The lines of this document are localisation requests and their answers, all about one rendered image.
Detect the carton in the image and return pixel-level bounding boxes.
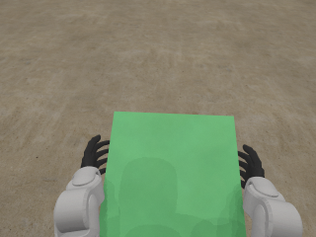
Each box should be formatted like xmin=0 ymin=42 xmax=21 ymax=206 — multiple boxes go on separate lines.
xmin=99 ymin=112 xmax=247 ymax=237

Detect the left robot forearm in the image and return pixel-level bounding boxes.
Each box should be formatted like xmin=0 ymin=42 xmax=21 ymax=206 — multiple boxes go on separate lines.
xmin=53 ymin=166 xmax=105 ymax=237

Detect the right robot forearm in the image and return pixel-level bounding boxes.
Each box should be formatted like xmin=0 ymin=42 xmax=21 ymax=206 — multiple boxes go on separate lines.
xmin=242 ymin=177 xmax=303 ymax=237

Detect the left robot hand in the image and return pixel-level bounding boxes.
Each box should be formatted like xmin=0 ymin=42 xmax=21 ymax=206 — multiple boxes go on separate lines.
xmin=80 ymin=134 xmax=110 ymax=175

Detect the right robot hand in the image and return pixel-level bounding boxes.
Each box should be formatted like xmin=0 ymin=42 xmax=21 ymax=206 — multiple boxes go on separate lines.
xmin=237 ymin=144 xmax=265 ymax=190

